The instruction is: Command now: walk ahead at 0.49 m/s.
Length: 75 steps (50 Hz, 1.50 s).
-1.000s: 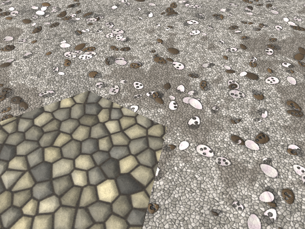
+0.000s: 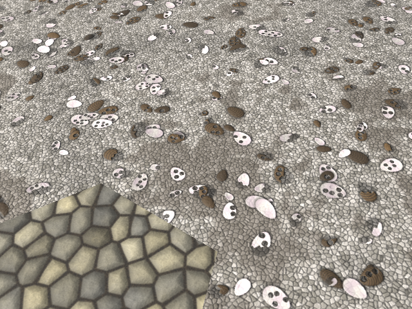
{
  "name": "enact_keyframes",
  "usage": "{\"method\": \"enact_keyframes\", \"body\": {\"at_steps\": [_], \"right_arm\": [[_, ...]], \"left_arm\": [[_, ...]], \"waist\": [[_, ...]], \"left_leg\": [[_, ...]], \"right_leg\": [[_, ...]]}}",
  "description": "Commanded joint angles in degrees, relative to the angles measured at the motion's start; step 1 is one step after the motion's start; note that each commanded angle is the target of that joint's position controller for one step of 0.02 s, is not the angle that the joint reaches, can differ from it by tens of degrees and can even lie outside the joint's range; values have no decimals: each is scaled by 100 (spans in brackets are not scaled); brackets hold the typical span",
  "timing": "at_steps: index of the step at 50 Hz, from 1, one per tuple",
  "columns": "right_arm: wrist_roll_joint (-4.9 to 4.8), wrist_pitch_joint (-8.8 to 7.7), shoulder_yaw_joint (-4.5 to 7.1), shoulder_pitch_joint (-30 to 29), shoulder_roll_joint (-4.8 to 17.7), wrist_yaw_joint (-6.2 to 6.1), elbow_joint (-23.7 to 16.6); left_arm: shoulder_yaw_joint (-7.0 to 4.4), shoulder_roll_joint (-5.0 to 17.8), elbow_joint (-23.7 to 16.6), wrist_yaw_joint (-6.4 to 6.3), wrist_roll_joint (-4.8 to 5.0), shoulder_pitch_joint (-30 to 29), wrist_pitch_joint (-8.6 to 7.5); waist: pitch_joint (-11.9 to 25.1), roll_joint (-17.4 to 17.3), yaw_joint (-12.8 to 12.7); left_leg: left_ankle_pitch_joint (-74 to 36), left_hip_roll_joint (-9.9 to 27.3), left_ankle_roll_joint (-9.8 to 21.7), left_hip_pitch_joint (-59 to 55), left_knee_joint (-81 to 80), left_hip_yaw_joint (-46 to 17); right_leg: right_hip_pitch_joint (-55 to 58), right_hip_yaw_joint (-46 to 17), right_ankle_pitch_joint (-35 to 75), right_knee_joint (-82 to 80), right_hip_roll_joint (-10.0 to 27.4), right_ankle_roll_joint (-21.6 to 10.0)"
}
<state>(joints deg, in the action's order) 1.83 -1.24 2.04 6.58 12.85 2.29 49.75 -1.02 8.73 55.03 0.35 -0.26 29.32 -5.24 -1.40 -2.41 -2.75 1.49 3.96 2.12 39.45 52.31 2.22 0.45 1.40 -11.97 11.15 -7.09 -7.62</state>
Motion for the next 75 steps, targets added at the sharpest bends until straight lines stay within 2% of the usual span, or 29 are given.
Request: {"method": "enact_keyframes", "body": {"at_steps": [1,7,10,11,12,13,14,15,17,20,26,33,35,37,38,39,40,42,44,47,60,63,65,66,67,68,69,72,75], "right_arm": [[-32,-89,-27,-816,159,0,-463],[-113,-171,-91,-1339,185,-41,-594],[-122,-236,27,-106,434,-178,-190],[-108,-282,107,806,576,-239,87],[12,-308,218,1824,862,-316,308],[160,-295,353,2213,1382,-318,372],[-90,-233,310,1861,996,-237,396],[-169,-235,249,1154,756,-208,278],[-98,-342,111,810,217,-172,324],[-120,-496,61,1194,185,-216,615],[-152,-523,44,1822,392,-182,833],[-60,-463,31,2493,524,-285,1067],[-38,-444,48,2360,593,-325,1081],[-66,-415,65,2187,666,-332,1083],[-103,-427,31,2117,593,-322,990],[-337,-436,-101,2596,18,-258,783],[-250,-423,28,2616,391,-269,884],[-118,-430,89,1691,442,-234,618],[0,-311,96,1588,242,-182,613],[57,-152,81,1716,18,-97,621],[-58,-165,27,-975,169,-66,-308],[-58,-244,77,-743,248,-98,-305],[-25,-331,196,628,397,-183,158],[94,-390,318,1691,735,-249,449],[202,-388,484,2362,1375,-272,511],[-12,-297,461,2005,1224,-214,491],[-108,-281,382,1332,961,-194,407],[-130,-389,158,772,190,-188,445],[-135,-505,154,1238,287,-221,676]], "left_arm": [[-94,663,-29,-73,-8,517,-68],[-61,744,327,-182,-119,753,-45],[-94,938,404,-241,-140,512,-33],[-117,1044,376,-226,-99,290,-23],[-94,1007,202,-181,-32,-44,-59],[10,378,61,-117,69,435,-57],[-120,883,143,-121,-21,373,-34],[-154,983,-80,-102,-75,-237,-50],[-176,850,-154,-37,-110,-640,-17],[-111,456,-132,84,-214,-516,180],[-66,508,-694,147,-135,-2179,247],[-39,620,-1036,120,-87,-3333,211],[-85,708,-1001,94,-99,-3121,161],[-205,880,-559,16,-137,-1826,78],[-321,1171,-255,-50,-244,-807,18],[-494,1815,-170,-95,-396,-12,9],[-493,1656,-140,-23,-180,-130,107],[-344,1058,-262,31,-33,-1269,99],[-210,613,-158,22,-24,-1517,28],[-219,729,103,3,-11,-1059,-101],[-180,889,585,-108,-104,211,-67],[-212,983,623,-159,-140,57,-40],[-225,1038,620,-150,-114,-127,-9],[-178,929,503,-132,-67,-179,-19],[-61,376,337,-61,179,359,-20],[-202,818,406,-64,27,208,-12],[-252,888,243,-55,-30,-335,0],[-227,584,190,18,-164,-654,95],[-225,462,160,93,-210,-703,253]], "waist": [[-405,535,-37],[-483,628,-53],[150,801,486],[531,804,920],[1101,590,1420],[1702,-649,1057],[1551,-134,940],[491,71,661],[-232,408,309],[-276,209,18],[-478,-28,299],[-464,-180,644],[-378,-199,442],[241,-114,-136],[827,46,-514],[1805,1182,-496],[2017,1094,-462],[390,488,-29],[-124,456,359],[-72,662,533],[-567,603,-41],[-445,634,174],[254,509,759],[908,253,1123],[1758,-984,1032],[1724,-571,918],[786,-236,635],[-71,-4,161],[-95,-83,46]], "left_leg": [[-346,-142,-15,359,-767,221],[93,-537,312,-278,-1901,524],[746,-966,636,-1830,-2150,580],[487,-832,814,-2957,-2506,386],[894,4,1148,-4489,-2601,-523],[778,1790,1982,-6141,-2579,-3117],[1467,1929,2288,-5867,-3431,-4262],[1763,1676,2035,-4884,-3813,-3293],[827,1191,1594,-3501,-4211,-2268],[-16,769,1293,-2838,-4428,-1438],[-1220,347,939,-2925,-4548,-587],[-1894,725,890,-4360,-4134,-627],[-2767,824,830,-4557,-3696,-555],[-3682,645,666,-4367,-2274,-329],[-2655,438,564,-3431,-1022,-188],[187,-311,262,-1391,1260,269],[2874,-787,299,-575,2263,-235],[1896,-177,351,-241,2065,-487],[1495,105,294,-800,1445,-454],[1296,103,148,-944,1191,-281],[74,-23,119,-212,-1677,162],[706,-256,368,-837,-2067,269],[661,-633,607,-2604,-2584,461],[847,31,871,-4170,-2601,-270],[1550,1817,1624,-5921,-3018,-3003],[1550,1975,1718,-5634,-3676,-4062],[1725,1734,1513,-4803,-3742,-3089],[702,941,916,-3124,-4283,-1509],[-161,805,989,-2955,-4402,-1054]], "right_leg": [[188,-780,3106,-253,1532,109],[868,-609,4867,179,1683,61],[904,-545,6779,1636,1719,185],[447,-505,6394,2612,1693,202],[-696,-414,4723,4022,1525,176],[-2783,-10,-502,6346,503,376],[-3740,-419,-1580,7107,271,258],[-4051,-539,-936,6801,688,185],[-3554,-512,-527,6182,978,214],[-3065,-343,-376,5571,1132,397],[-3513,147,966,3711,1263,595],[-3526,269,973,2346,979,413],[-3053,305,479,2058,813,240],[-1439,442,403,1527,473,-7],[61,-75,387,1535,964,-243],[2024,-2565,-120,1399,2781,-971],[1963,-4036,-213,634,3193,-1268],[241,-2505,-301,212,2652,-887],[-838,-1507,342,-140,2027,-379],[-1039,-1041,1243,-250,1948,-472],[371,-464,2346,-242,1974,-415],[645,-334,3603,370,2061,-299],[357,-50,4627,1942,1794,-110],[-679,101,3429,3344,1558,8],[-2763,517,193,5694,606,323],[-3433,-262,-1678,6428,395,236],[-3747,-414,-1170,6474,774,182],[-3103,-351,-367,5565,1239,260],[-3049,-198,-172,5279,1265,416]]}}
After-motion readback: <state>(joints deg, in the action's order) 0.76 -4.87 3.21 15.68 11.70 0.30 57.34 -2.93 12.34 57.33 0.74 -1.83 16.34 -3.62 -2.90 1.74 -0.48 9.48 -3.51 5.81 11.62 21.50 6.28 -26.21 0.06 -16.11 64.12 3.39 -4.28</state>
